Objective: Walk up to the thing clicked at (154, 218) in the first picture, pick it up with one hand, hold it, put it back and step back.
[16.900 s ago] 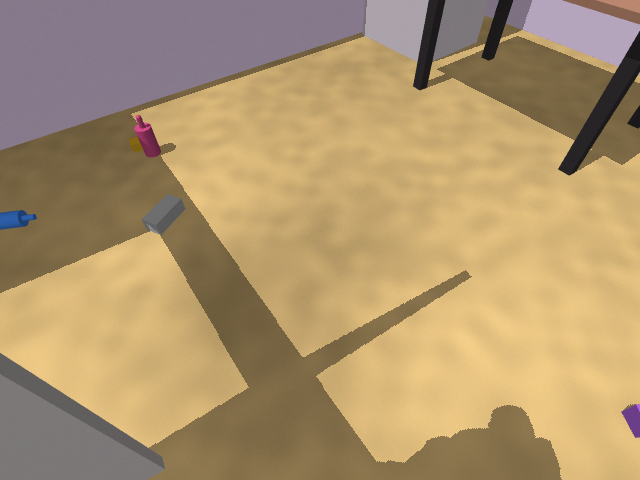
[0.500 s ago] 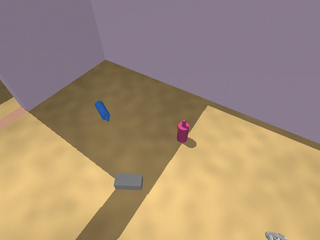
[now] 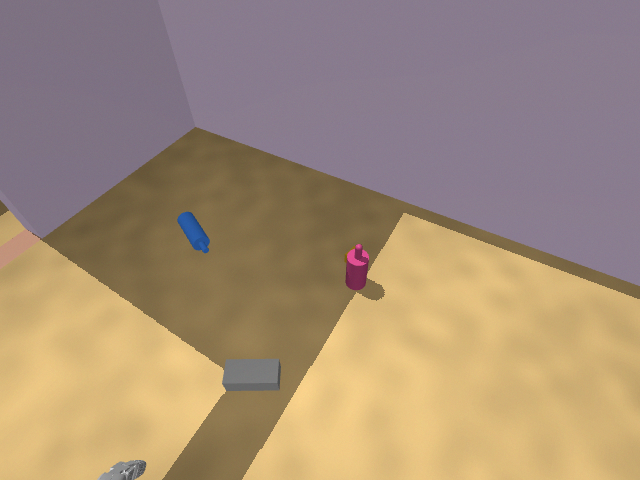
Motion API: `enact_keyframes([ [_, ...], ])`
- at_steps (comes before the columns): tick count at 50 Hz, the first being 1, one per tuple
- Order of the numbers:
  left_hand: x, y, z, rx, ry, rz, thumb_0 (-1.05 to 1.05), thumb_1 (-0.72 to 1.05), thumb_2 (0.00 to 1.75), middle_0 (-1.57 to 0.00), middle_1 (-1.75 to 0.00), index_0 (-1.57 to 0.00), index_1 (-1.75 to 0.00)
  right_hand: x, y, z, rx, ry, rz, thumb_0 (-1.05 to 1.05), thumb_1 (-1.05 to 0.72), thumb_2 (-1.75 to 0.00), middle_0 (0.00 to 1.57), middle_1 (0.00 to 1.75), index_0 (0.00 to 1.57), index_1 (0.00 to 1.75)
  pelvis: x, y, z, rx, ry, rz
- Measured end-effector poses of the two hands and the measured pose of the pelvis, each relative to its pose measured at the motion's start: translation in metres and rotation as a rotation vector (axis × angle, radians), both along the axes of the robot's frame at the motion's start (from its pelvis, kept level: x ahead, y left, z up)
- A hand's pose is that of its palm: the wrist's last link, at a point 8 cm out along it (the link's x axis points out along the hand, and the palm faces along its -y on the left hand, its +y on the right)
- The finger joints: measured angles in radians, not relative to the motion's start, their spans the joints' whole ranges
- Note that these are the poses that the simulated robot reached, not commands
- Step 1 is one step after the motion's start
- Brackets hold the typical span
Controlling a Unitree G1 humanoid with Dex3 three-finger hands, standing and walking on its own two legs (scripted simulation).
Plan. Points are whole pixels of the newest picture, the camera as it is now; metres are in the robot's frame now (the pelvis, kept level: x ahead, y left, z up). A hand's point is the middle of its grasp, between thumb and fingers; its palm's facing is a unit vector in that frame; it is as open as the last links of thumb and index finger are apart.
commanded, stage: stand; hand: left
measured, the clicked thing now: (252, 374) +0.53 +0.25 -0.75
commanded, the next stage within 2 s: walk up in 0.86 s
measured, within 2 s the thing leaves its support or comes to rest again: neither
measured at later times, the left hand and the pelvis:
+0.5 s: hand out of the picture +0.06 +0.25 -0.15, palm faces +0.00 -0.94 -0.35, open 7.3 cm; pelvis -0.01 -0.01 +0.00, yaw +1 degrees
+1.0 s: hand out of the picture +0.06 +0.26 -0.16, palm faces +0.02 -0.93 -0.37, open 7.3 cm; pelvis -0.03 +0.00 -0.01, yaw +2 degrees
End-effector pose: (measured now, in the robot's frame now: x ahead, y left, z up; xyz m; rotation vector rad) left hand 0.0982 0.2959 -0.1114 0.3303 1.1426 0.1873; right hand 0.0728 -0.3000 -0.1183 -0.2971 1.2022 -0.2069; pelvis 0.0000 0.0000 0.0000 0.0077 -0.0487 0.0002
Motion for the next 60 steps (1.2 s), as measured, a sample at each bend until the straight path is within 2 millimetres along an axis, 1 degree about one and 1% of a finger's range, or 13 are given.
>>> enact_keyframes([
  [3,0.003,-0.001,0.001,-0.001,-0.008,0.0,0.0,0.91,0.9,-0.2,-0.3,-0.21,-0.3,-0.001,0.0,0.0,0.001,0.002,0.001,0.0,-0.9,-0.89,0.21,0.3,0.2,0.3,-0.001,-0.001,0.001,0.0,-0.001,0.003],
  [7,-0.002,-0.002,0.002,-0.002,0.0,0.004,0.0,0.91,0.9,-0.2,-0.3,-0.21,-0.3,-0.004,-0.001,0.0,0.004,0.011,0.003,0.0,-0.9,-0.89,0.21,0.3,0.2,0.3,-0.003,-0.001,0.002,0.0,0.0,0.007],
  [19,-0.037,-0.001,-0.003,0.002,0.079,0.044,0.0,0.91,0.9,-0.2,-0.3,-0.21,-0.3,-0.009,-0.004,-0.001,0.005,0.039,0.015,0.0,-0.9,-0.89,0.21,0.3,0.2,0.3,-0.006,-0.005,0.003,-0.002,0.0,0.015],
  [26,-0.05,-0.001,-0.004,0.001,0.094,0.059,0.01,0.91,0.9,-0.2,-0.3,-0.21,-0.3,-0.008,-0.005,-0.001,0.003,0.038,0.027,0.0,-0.9,-0.89,0.21,0.3,0.2,0.3,-0.009,-0.007,0.002,-0.003,-0.001,0.02],
  [35,-0.055,-0.002,-0.004,0.001,0.098,0.065,0.01,0.91,0.9,-0.2,-0.3,-0.21,-0.3,-0.009,-0.004,-0.002,0.006,0.044,0.036,0.0,-0.9,-0.89,0.21,0.3,0.2,0.3,-0.009,-0.007,0.002,-0.004,0.004,0.024],
  [44,-0.051,-0.001,-0.005,-0.002,0.095,0.071,0.0,0.91,0.9,-0.2,-0.3,-0.21,-0.3,-0.01,-0.005,-0.003,0.004,0.061,0.036,0.0,-0.9,-0.89,0.21,0.3,0.2,0.3,-0.007,-0.007,0.002,-0.005,0.011,0.029],
  [49,-0.049,0.006,-0.01,0.016,0.083,0.078,0.0,0.91,0.9,-0.2,-0.3,-0.21,-0.3,-0.01,-0.01,-0.006,-0.02,0.07,0.029,0.0,-0.9,-0.89,0.21,0.3,0.2,0.3,-0.023,-0.006,-0.005,-0.011,0.017,0.028],
  [53,-0.049,0.017,-0.017,0.026,0.073,0.058,0.0,0.91,0.9,-0.2,-0.3,-0.21,-0.3,-0.017,-0.013,-0.008,-0.057,0.068,0.035,0.0,-0.9,-0.89,0.21,0.3,0.2,0.3,-0.042,0.002,-0.012,-0.017,0.019,0.029],
  [56,-0.046,0.028,-0.025,0.025,0.053,0.032,0.0,0.9,0.9,-0.2,-0.3,-0.21,-0.3,-0.031,-0.01,-0.008,-0.086,0.064,0.03,0.0,-0.9,-0.89,0.21,0.3,0.2,0.3,-0.054,0.014,-0.02,-0.016,0.024,0.027],
  [58,-0.043,0.037,-0.032,0.023,0.03,0.023,0.0,0.9,0.9,-0.2,-0.3,-0.21,-0.3,-0.046,-0.005,-0.008,-0.102,0.069,0.025,0.0,-0.9,-0.89,0.21,0.3,0.2,0.3,-0.062,0.022,-0.025,-0.01,0.024,0.032],
  [60,-0.043,0.042,-0.033,0.028,0.011,0.019,0.01,0.91,0.9,-0.2,-0.3,-0.21,-0.3,-0.062,0.002,-0.005,-0.105,0.086,0.028,0.0,-0.9,-0.89,0.21,0.3,0.2,0.3,-0.071,0.025,-0.025,-0.013,0.013,0.023],
])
